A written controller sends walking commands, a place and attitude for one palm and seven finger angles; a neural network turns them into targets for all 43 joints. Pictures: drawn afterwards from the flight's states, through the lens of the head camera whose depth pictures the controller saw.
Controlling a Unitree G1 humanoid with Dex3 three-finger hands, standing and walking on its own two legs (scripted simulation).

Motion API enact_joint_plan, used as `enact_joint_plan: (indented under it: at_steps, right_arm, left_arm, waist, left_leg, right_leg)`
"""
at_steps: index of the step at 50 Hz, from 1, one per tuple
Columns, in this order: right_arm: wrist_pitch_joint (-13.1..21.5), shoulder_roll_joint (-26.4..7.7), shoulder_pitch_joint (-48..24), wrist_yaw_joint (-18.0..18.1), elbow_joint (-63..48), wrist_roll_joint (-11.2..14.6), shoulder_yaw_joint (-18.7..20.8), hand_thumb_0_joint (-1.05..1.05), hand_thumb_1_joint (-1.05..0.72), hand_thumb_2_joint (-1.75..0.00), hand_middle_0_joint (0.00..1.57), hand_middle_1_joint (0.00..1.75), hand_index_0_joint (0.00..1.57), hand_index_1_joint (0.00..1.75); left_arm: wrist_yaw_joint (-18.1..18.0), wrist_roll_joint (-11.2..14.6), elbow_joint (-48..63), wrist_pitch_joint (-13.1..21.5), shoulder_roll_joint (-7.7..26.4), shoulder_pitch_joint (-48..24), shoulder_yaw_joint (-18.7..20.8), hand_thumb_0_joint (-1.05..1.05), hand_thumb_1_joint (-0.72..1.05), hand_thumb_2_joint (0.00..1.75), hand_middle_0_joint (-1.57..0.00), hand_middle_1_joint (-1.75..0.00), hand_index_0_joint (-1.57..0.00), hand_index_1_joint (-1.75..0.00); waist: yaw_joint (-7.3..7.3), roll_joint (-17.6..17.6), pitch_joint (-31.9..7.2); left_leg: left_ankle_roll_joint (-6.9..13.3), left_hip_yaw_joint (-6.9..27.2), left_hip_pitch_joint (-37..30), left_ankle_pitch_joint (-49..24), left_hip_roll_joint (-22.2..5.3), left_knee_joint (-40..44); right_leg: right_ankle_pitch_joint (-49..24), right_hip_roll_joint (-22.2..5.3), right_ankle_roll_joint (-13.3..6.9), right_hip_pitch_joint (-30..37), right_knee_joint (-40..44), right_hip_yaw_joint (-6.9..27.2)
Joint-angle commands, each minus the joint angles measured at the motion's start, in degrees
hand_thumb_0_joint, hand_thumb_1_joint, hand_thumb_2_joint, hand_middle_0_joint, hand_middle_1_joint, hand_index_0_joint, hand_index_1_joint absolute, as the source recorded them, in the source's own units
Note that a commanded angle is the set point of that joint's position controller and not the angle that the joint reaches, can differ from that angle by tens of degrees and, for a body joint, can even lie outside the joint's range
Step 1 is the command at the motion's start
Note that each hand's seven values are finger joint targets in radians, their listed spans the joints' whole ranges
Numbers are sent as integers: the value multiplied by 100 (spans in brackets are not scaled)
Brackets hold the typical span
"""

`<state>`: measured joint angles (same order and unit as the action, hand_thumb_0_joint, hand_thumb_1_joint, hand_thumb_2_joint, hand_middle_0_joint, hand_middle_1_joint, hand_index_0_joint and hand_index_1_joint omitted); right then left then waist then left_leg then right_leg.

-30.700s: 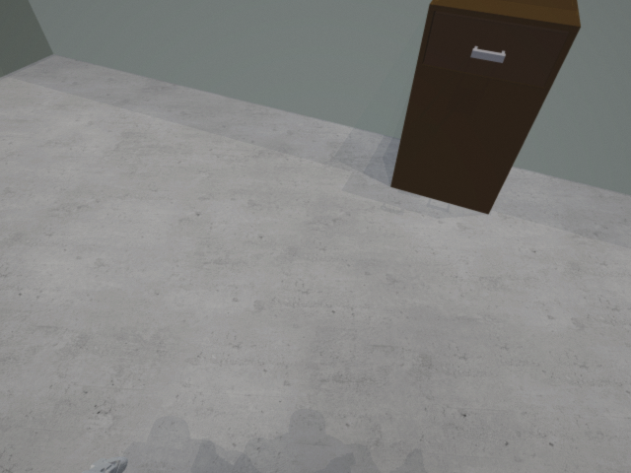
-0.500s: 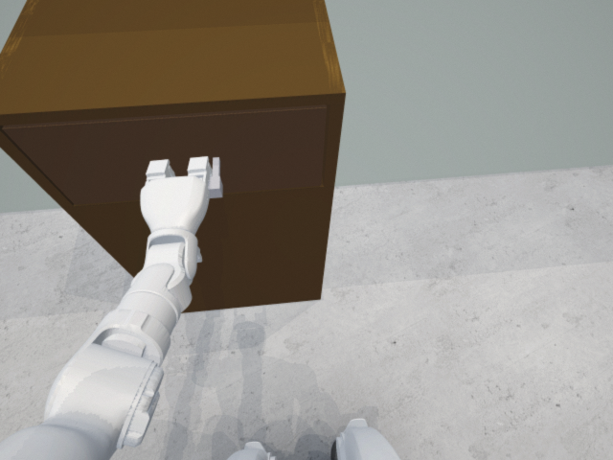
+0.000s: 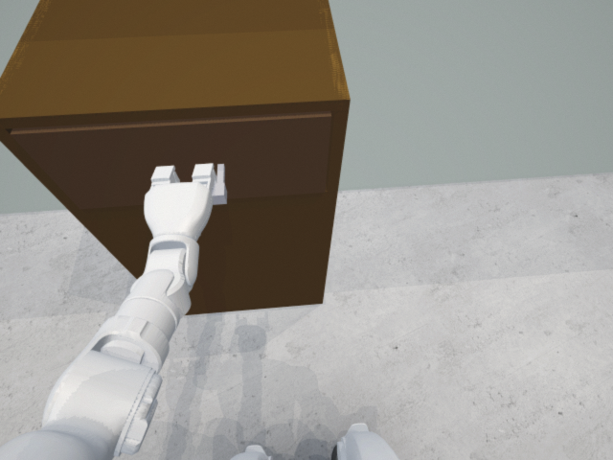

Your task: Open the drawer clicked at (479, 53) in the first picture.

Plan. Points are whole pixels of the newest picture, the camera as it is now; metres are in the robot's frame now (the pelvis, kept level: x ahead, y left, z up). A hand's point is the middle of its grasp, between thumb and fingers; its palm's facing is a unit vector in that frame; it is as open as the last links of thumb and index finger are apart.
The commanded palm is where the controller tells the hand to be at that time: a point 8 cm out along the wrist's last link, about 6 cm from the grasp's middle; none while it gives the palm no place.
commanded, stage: pull the drawer open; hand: left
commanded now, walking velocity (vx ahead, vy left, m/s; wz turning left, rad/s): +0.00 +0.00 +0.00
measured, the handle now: (190, 184) +0.51 +0.17 +0.00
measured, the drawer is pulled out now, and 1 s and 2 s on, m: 0.01 0.11 0.23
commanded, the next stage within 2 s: none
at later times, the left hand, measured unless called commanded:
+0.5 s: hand (189, 256) +0.40 +0.16 -0.02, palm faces -0.01 -0.04 -1.00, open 6.1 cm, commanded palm +0.35 +0.17 +0.03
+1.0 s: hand (187, 288) +0.35 +0.16 -0.02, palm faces -0.01 -0.03 -1.00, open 6.1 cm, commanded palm +0.30 +0.16 +0.03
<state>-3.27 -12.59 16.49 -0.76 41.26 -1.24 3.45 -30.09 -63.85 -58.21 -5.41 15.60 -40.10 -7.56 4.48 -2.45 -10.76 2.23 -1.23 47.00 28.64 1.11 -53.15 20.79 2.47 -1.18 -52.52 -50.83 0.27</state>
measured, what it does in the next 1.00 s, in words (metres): stands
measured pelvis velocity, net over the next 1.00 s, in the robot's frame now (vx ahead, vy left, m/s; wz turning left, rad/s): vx -0.01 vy -0.01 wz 0.01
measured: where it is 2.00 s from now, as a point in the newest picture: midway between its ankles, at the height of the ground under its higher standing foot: outside the picture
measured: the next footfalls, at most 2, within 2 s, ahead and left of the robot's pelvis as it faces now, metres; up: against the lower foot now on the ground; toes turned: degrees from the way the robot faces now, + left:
none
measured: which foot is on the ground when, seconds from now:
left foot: down 0.00-1.00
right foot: down 0.00-1.00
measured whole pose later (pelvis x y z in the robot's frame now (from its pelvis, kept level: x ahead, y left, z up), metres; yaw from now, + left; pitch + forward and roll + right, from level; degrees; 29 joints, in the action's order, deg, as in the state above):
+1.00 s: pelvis -0.01 -0.01 +0.01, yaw +1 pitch +16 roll +1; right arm -3.3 -11.7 11.0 0.7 38.5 -0.1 2.6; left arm -29.8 -64.2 -41.4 -8.2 11.8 -20.1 -12.6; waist 0.0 -1.8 -9.7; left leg 1.1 -1.1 38.5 26.6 1.3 -49.1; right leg 19.8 2.3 -2.3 -44.8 -48.6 0.3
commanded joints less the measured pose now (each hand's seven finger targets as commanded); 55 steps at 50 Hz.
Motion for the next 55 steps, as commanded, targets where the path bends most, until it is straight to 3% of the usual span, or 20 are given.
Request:
enact_joint_plan:
  at_steps: [1, 3, 5, 7, 14, 17, 18, 20, 28, 29, 31, 33, 36, 38, 42, 44, 45, 48, 54, 55]
  right_arm:
    - [121, -837, 610, 59, -379, -5, 274, 0, -90, -90, 20, 30, 20, 30]
    - [121, -821, 604, 53, -383, -13, 278, 0, -90, -90, 20, 30, 20, 30]
    - [98, -824, 577, 48, -460, -12, 282, 0, -90, -90, 20, 30, 20, 30]
    - [97, -795, 540, 42, -528, 14, 269, 0, -90, -90, 20, 30, 20, 30]
    - [95, -790, 362, 48, -674, 59, 283, 0, -90, -90, 20, 30, 20, 30]
    - [81, -782, 271, 53, -706, 83, 281, 0, -90, -90, 20, 30, 20, 30]
    - [100, -764, 211, 51, -697, 65, 277, 0, -90, -90, 20, 30, 20, 30]
    - [79, -778, 152, 38, -759, 83, 288, 0, -90, -90, 20, 30, 20, 30]
    - [89, -693, -156, 39, -789, 84, 254, 0, -90, -90, 20, 30, 20, 30]
    - [102, -700, -201, 43, -786, 82, 249, 0, -90, -90, 20, 30, 20, 30]
    - [83, -696, -245, 50, -805, 91, 246, 0, -90, -90, 20, 30, 20, 30]
    - [100, -681, -331, 65, -821, 98, 228, 0, -90, -90, 20, 30, 20, 30]
    - [118, -661, -424, 103, -843, 95, 204, 0, -90, -90, 20, 30, 20, 30]
    - [151, -641, -466, 117, -853, 95, 184, 0, -90, -90, 20, 30, 20, 30]
    - [166, -627, -544, 172, -889, 92, 159, 0, -90, -90, 20, 30, 20, 30]
    - [193, -606, -596, 173, -909, 107, 146, 0, -90, -90, 20, 30, 20, 30]
    - [203, -636, -588, 183, -907, 108, 158, 0, -90, -90, 20, 30, 20, 30]
    - [216, -607, -637, 173, -993, 113, 152, 0, -90, -90, 20, 30, 20, 30]
    - [252, -610, -755, 136, -1080, 125, 154, 0, -90, -90, 20, 30, 20, 30]
    - [252, -636, -799, 135, -1099, 133, 162, 0, -90, -90, 20, 30, 20, 30]
  left_arm:
    - [-99, -48, 690, -109, 818, -1889, 166, 0, 90, 90, -40, -135, -40, -135]
    - [-96, -21, 642, -113, 739, -1721, 156, 0, 90, 90, -40, -135, -40, -135]
    - [-36, 35, 755, -78, 805, -1435, 269, 0, 90, 90, -40, -135, -40, -135]
    - [15, 79, 788, -57, 564, -1081, 107, 0, 90, 90, -40, -135, -40, -135]
    - [20, 131, 1420, 24, 573, -216, 196, 0, 90, 90, -40, -135, -40, -135]
    - [-17, 100, 1624, 3, 537, -31, 165, 0, 90, 90, -40, -135, -40, -135]
    - [-42, 85, 1641, -10, 344, 56, -11, 0, 90, 90, -40, -135, -40, -135]
    - [-77, 78, 1921, -50, 484, 211, 134, 0, 90, 90, -40, -135, -40, -135]
    - [-225, -55, 2247, -265, 157, 534, -160, 0, 90, 90, -40, -135, -40, -135]
    - [-229, -41, 2305, -273, 48, 391, -284, 0, 90, 90, -40, -135, -40, -135]
    - [-230, -79, 2336, -305, 183, 472, -172, 0, 90, 90, -40, -135, -40, -135]
    - [-230, -73, 2309, -337, 24, 317, -334, 0, 90, 90, -40, -135, -40, -135]
    - [-234, -124, 2270, -336, 100, 376, -288, 0, 90, 90, -40, -135, -40, -135]
    - [-211, -103, 2268, -335, -71, 261, -462, 0, 90, 90, -40, -135, -40, -135]
    - [-177, -84, 2305, -303, 118, 515, -302, 0, 90, 90, -40, -135, -40, -135]
    - [-133, -39, 2267, -302, -134, 675, -503, 0, 90, 90, -40, -135, -40, -135]
    - [-128, -41, 2332, -276, 37, 677, -345, 0, 90, 90, -40, -135, -40, -135]
    - [-109, -28, 2619, -248, -65, 1031, -423, 0, 90, 90, -40, -135, -40, -135]
    - [-83, 51, 3068, -261, -221, 1886, -522, 0, 90, 90, -40, -135, -40, -135]
    - [-92, 63, 3186, -259, -61, 2061, -356, 0, 90, 90, -40, -135, -40, -135]
  waist:
    - [113, 203, -2224]
    - [96, 170, -2244]
    - [-18, 176, -2418]
    - [-62, 254, -2325]
    - [-230, 422, -2231]
    - [-221, 507, -2062]
    - [-191, 472, -1896]
    - [-272, 353, -1982]
    - [-294, 272, -1767]
    - [-252, 317, -1722]
    - [-290, 224, -1694]
    - [-228, 411, -1560]
    - [-305, 373, -1556]
    - [-270, 387, -1486]
    - [-382, 515, -1605]
    - [-342, 581, -1475]
    - [-369, 595, -1516]
    - [-464, 423, -1636]
    - [-495, 629, -1530]
    - [-544, 688, -1568]
  left_leg:
    - [-60, 91, -839, -2672, 12, 520]
    - [-64, 59, -919, -2777, 4, 501]
    - [-69, 63, -927, -2874, 27, 516]
    - [-69, 34, -928, -2806, 21, 569]
    - [-62, -3, -1040, -2960, 4, 699]
    - [-69, 6, -1022, -2841, 11, 759]
    - [-64, -6, -1046, -2853, 12, 769]
    - [-80, 19, -1142, -2912, 21, 806]
    - [-115, 50, -1426, -2855, 5, 869]
    - [-113, 51, -1413, -2779, 5, 867]
    - [-125, 61, -1465, -2732, 7, 904]
    - [-113, 46, -1385, -2419, 30, 903]
    - [-116, 53, -1368, -2225, 48, 940]
    - [-114, 52, -1321, -2109, 63, 951]
    - [-100, 11, -1201, -1993, 109, 931]
    - [-102, 13, -1179, -1901, 113, 939]
    - [-101, 22, -1178, -1931, 108, 950]
    - [-106, -18, -1256, -2026, 119, 954]
    - [-104, -20, -1253, -2072, 119, 969]
    - [-110, -14, -1238, -2112, 124, 978]
  right_leg:
    - [-2292, 12, -107, 2051, 364, -52]
    - [-2381, 16, -107, 2064, 389, -52]
    - [-2520, 15, -120, 2276, 388, -26]
    - [-2507, 22, -108, 2327, 430, -37]
    - [-2748, 16, -113, 2616, 548, 1]
    - [-2714, 12, -111, 2632, 584, 7]
    - [-2715, 16, -110, 2560, 621, -6]
    - [-2638, 18, -143, 2624, 624, -16]
    - [-2355, 32, -160, 2441, 669, -70]
    - [-2295, 27, -154, 2398, 681, -76]
    - [-2200, 26, -174, 2395, 681, -77]
    - [-2004, 20, -154, 2331, 733, -71]
    - [-1789, 8, -169, 2325, 735, -63]
    - [-1691, 0, -164, 2285, 746, -72]
    - [-1761, -21, -148, 2509, 746, 27]
    - [-1684, -23, -139, 2455, 785, 16]
    - [-1694, -19, -151, 2504, 793, 37]
    - [-1834, -28, -160, 2599, 761, 55]
    - [-2032, -31, -147, 2757, 794, 93]
    - [-2104, -28, -161, 2847, 805, 131]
